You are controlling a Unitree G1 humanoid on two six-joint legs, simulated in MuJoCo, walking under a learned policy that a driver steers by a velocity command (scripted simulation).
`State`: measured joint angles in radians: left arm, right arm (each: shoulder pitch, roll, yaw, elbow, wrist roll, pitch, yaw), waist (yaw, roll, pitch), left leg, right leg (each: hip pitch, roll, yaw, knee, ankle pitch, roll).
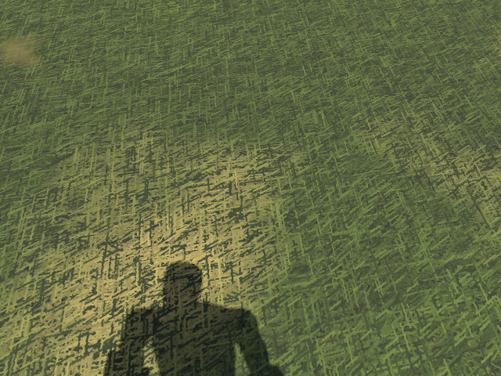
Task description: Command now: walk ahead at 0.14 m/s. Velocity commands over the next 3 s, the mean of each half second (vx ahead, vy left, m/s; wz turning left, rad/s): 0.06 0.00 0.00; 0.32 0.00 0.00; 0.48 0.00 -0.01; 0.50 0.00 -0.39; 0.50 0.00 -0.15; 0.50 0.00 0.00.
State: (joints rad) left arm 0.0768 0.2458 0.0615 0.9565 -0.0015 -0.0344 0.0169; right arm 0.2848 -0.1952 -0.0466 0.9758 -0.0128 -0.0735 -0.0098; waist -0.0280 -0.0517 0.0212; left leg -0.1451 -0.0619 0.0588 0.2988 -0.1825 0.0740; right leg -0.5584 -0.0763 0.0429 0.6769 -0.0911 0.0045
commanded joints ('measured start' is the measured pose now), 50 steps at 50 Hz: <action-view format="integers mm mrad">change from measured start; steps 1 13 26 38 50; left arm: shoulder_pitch -1 -14 -2 178 297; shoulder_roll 54 73 61 71 107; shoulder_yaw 7 15 17 48 1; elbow -32 19 64 76 88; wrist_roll -1 -1 -13 -38 4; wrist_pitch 1 5 36 -65 -65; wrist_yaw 1 -5 11 -37 -11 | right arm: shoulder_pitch -12 31 61 15 -162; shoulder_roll -160 -119 -77 -162 -83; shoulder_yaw -31 -24 -13 -34 -47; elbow -25 38 116 62 -56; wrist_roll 4 10 14 40 32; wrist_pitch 0 68 75 -17 -7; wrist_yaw -9 -33 -32 -12 -3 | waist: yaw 22 -6 8 140 56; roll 145 -5 39 162 11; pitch -83 -98 -53 66 75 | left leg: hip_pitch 16 -59 -79 -118 -588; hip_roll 259 97 93 261 206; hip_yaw -95 -53 -34 -186 -79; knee -16 125 106 188 632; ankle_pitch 642 29 -198 174 61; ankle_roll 109 -49 -46 55 -64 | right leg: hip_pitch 137 394 406 431 497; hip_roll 19 -26 21 106 -142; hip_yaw -20 56 26 -99 124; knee -69 -199 -206 -143 -577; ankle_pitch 19 309 -55 -190 43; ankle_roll -1 -127 -116 -139 -220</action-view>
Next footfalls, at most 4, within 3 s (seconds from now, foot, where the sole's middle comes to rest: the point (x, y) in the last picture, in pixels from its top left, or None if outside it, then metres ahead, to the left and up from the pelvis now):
0.10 right None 0.18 -0.15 -0.78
1.30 left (205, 362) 0.52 0.10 -0.78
1.88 right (294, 265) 0.81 -0.16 -0.78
2.42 left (253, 173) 1.18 -0.05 -0.78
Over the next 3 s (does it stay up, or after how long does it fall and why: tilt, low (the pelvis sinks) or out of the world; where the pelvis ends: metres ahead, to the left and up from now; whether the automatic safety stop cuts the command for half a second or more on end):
stays up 1.28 -0.22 -0.02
